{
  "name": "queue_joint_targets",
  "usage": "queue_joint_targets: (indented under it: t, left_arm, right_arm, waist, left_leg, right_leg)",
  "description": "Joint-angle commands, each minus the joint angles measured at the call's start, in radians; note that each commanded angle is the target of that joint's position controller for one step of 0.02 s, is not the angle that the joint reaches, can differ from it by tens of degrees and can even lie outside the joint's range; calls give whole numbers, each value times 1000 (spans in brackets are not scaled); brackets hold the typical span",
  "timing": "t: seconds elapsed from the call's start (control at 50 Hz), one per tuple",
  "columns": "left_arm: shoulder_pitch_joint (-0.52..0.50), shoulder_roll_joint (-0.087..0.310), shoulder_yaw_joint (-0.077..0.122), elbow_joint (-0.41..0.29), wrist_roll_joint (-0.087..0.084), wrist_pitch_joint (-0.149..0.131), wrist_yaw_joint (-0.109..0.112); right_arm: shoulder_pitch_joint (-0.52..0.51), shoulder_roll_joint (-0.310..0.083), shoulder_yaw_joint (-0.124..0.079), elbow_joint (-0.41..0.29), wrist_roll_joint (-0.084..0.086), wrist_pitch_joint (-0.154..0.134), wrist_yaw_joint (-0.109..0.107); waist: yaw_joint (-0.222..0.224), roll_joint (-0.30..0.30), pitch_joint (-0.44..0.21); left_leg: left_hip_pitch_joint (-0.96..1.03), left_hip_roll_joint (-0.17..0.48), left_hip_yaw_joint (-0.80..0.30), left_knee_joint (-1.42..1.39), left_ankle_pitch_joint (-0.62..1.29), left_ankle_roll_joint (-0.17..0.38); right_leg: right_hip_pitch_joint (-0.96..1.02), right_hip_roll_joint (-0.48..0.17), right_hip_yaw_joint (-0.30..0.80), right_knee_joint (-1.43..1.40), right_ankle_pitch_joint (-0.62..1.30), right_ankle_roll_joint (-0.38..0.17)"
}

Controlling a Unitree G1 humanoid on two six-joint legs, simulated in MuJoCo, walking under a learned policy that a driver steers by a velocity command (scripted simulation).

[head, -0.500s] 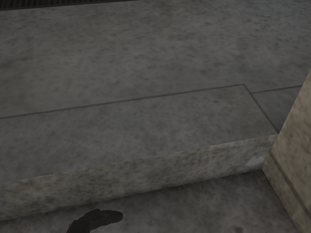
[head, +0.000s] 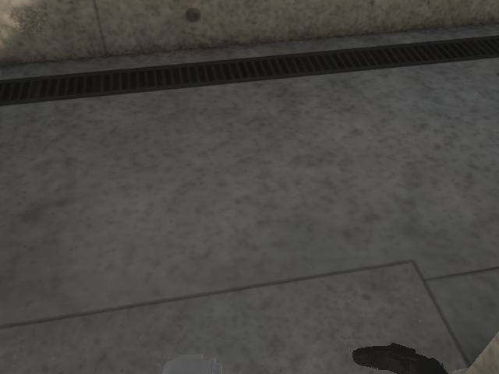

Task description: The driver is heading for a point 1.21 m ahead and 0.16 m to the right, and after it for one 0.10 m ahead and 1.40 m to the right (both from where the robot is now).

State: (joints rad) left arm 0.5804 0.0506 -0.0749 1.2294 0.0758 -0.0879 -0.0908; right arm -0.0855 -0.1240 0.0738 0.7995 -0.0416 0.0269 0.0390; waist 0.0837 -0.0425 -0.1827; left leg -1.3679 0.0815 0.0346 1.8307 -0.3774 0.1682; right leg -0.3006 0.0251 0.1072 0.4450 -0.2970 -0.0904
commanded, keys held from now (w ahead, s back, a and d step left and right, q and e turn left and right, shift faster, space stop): w+e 0.24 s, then e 0.38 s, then w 0.02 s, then w+q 0.36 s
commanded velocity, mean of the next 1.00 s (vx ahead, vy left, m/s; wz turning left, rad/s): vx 0.29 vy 0.04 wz -0.34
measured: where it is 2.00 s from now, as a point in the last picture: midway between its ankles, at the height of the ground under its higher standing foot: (310, 190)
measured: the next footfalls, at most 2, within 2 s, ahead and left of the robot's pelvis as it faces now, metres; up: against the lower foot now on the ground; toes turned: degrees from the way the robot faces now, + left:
left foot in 0.06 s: +0.18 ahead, +0.14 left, +0.19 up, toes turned +0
right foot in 0.68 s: +0.45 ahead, -0.21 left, +0.38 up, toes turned -31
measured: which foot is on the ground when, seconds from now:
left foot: up 0.00-0.04, down 0.06-0.78, up 0.80-1.00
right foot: down 0.00-0.08, up 0.10-0.66, down 0.68-1.00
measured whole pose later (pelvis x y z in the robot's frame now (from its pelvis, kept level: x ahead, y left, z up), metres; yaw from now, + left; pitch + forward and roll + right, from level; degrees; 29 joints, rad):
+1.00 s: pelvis +0.40 -0.09 +0.33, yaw -20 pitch -1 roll -1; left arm 0.26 0.23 0.08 0.98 0.05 -0.02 0.08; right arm 0.27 -0.23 -0.07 0.90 -0.03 0.12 -0.02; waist 0.00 0.03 0.09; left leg -0.84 -0.03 -0.04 1.78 -0.11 0.00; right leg -0.46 -0.06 -0.20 0.87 -0.39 -0.07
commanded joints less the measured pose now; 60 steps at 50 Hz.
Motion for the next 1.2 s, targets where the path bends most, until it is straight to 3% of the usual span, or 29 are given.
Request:
queue_joint_targets:
  t: [0.02,0.06,0.08,0.1,0.12,0.14,0.16,0.18,0.2,0.24,0.36,0.5,0.58,0.62,0.64,0.66,0.68,0.72,0.76,0.78,0.8,0.82,0.84,0.9,0.96,0.98,1.02,1.06,1.2]
  left_arm:
    - [-160,244,30,-135,-71,-40,-21]
    - [-135,312,67,-169,-88,-74,-10]
    - [-120,296,79,-153,-48,-78,-20]
    - [-78,161,55,-178,-5,-82,-28]
    - [-180,117,59,-153,-25,-58,-34]
    - [-288,139,77,-157,-65,-55,-22]
    - [-303,159,87,-150,-76,-42,-9]
    - [-325,145,85,-180,-58,-35,4]
    - [-362,124,78,-204,-47,-19,0]
    - [-355,42,55,-219,-63,12,-6]
    - [-555,133,68,-290,-73,16,-43]
    - [-741,102,30,-428,-83,31,3]
    - [-838,74,11,-502,-68,48,3]
    - [-977,57,-9,-589,-18,87,-18]
    - [-1007,48,-18,-609,-31,115,-4]
    - [-1006,49,-17,-608,-27,152,-16]
    - [-971,82,-6,-592,-48,152,-25]
    - [-733,138,26,-466,-101,110,-6]
    - [-530,212,75,-358,-91,115,5]
    - [-250,170,126,-320,-106,110,90]
    - [-258,308,160,-299,-70,105,136]
    - [-309,319,162,-321,-40,94,154]
    - [-392,304,171,-333,-41,71,176]
    - [-496,194,161,-322,-21,58,197]
    - [-409,150,143,-312,-7,44,174]
    - [-432,183,144,-364,-36,34,167]
    - [-439,274,164,-385,-54,17,168]
    - [-381,303,169,-394,-65,6,145]
    - [-221,351,201,-416,-52,31,156]
  right_arm:
    - [-144,-63,-7,-108,-5,11,12]
    - [-22,-130,-46,-105,-8,-12,5]
    - [153,-170,-67,-77,-7,-29,-14]
    - [420,-242,-81,-12,-10,-32,-40]
    - [521,-336,-109,-5,-50,-24,-63]
    - [430,-316,-107,30,-25,-63,-48]
    - [334,-275,-110,61,-2,-76,-24]
    - [292,-171,-100,122,11,-82,-12]
    - [263,-53,-73,154,25,-77,-12]
    - [176,52,-46,186,18,-81,-24]
    - [265,-31,-53,200,-40,-121,-31]
    - [584,-107,-55,288,-83,-109,-40]
    - [671,-75,-55,339,-94,-116,-53]
    - [674,-107,-67,338,-67,-114,-50]
    - [692,-90,-60,360,-57,-105,-27]
    - [648,-168,-77,345,-31,-100,11]
    - [701,-196,-79,358,-32,-112,38]
    - [755,-259,-89,364,-64,-143,62]
    - [756,-223,-85,406,-46,-162,92]
    - [602,-262,-144,294,167,-143,-11]
    - [553,-177,-136,242,172,-126,-37]
    - [465,-147,-141,162,135,-100,-49]
    - [446,-107,-145,111,140,-78,-57]
    - [381,-58,-136,28,21,-5,-62]
    - [399,-37,-123,-8,7,46,-73]
    - [403,-127,-146,-18,-3,54,-64]
    - [356,-170,-163,-29,-13,68,-53]
    - [343,-169,-168,-32,14,63,-25]
    - [209,-116,-145,-82,4,70,16]
  waist:
    - [-121,-136,72]
    - [-144,-170,-102]
    - [-205,-95,-240]
    - [-250,190,-436]
    - [-332,370,-237]
    - [-273,340,3]
    - [-185,256,104]
    - [-120,43,112]
    - [-87,-30,98]
    - [-10,18,140]
    - [-16,92,97]
    - [-123,106,73]
    - [-143,99,150]
    - [-102,61,118]
    - [-89,127,121]
    - [-51,206,148]
    - [-63,215,196]
    - [-31,150,32]
    - [78,165,-31]
    - [178,177,-2]
    - [125,2,-103]
    - [52,116,-120]
    - [-8,62,-36]
    - [-105,120,183]
    - [-149,14,196]
    - [-170,62,216]
    - [-175,-2,239]
    - [-157,-88,194]
    - [-75,-114,218]
  left_leg:
    - [560,-77,129,-277,-177,-77]
    - [619,-169,129,-617,-169,-64]
    - [956,-97,-70,-685,156,26]
    - [1333,128,-611,-1017,75,221]
    - [1323,285,-1154,-1402,-315,289]
    - [1137,254,-1084,-1421,-629,198]
    - [1007,245,-901,-1383,-557,162]
    - [987,236,-670,-1342,-402,127]
    - [952,230,-551,-1326,-292,92]
    - [881,173,-356,-1403,-117,18]
    - [962,110,89,-1538,409,-20]
    - [1527,214,145,-1521,900,36]
    - [1667,257,152,-1562,910,26]
    - [1531,187,221,-1618,1005,24]
    - [1403,212,209,-1661,1052,33]
    - [1258,232,206,-1724,1150,103]
    - [1222,308,182,-1728,1434,144]
    - [1242,253,193,-1543,1808,67]
    - [974,141,118,-1305,1472,72]
    - [892,-32,192,-888,896,-87]
    - [806,-131,54,-336,164,-151]
    - [819,-83,-136,-104,152,-153]
    - [784,-66,-118,-52,195,-152]
    - [635,-46,-138,94,311,-151]
    - [506,-86,-201,77,248,-156]
    - [592,-69,-194,-128,224,-177]
    - [664,-93,-124,-273,290,-196]
    - [600,-66,-96,-318,347,-202]
    - [530,13,15,-715,234,-226]
  right_leg:
    - [-325,-266,222,-348,549,-272]
    - [145,-284,143,-106,1442,-250]
    - [34,-224,93,189,1709,-187]
    - [-324,-82,98,534,1143,-126]
    - [-718,55,202,1034,351,-67]
    - [-948,23,259,1419,412,-78]
    - [-984,9,197,1543,428,-81]
    - [-994,8,171,1521,394,-101]
    - [-970,-14,164,1511,378,-116]
    - [-992,-29,185,1541,361,-163]
    - [-956,-76,-21,1495,357,-138]
    - [-1306,-69,-37,1620,69,-113]
    - [-1411,-126,-60,1516,-22,-130]
    - [-1112,-170,-224,1061,96,-129]
    - [-958,-148,-211,967,31,-133]
    - [-759,-70,-320,905,-190,-104]
    - [-619,11,-372,965,-281,-79]
    - [-349,11,-227,827,-26,-100]
    - [104,46,-180,638,-90,-61]
    - [310,-99,58,262,-201,-61]
    - [279,-373,525,-8,36,-149]
    - [135,-386,535,7,158,-124]
    - [14,-321,408,68,9,-103]
    - [-188,-314,235,133,-98,-40]
    - [-173,-326,65,102,-18,-5]
    - [-248,-345,25,6,-19,9]
    - [-269,-356,-89,-74,117,-16]
    - [-121,-352,-121,-103,127,-58]
    - [226,-375,-187,-167,85,-45]
Over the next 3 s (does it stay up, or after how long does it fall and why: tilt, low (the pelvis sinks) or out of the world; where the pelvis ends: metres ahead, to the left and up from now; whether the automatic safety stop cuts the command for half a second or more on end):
stays up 1.07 -0.08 0.37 its command is cut before an obstacle after 0.8 s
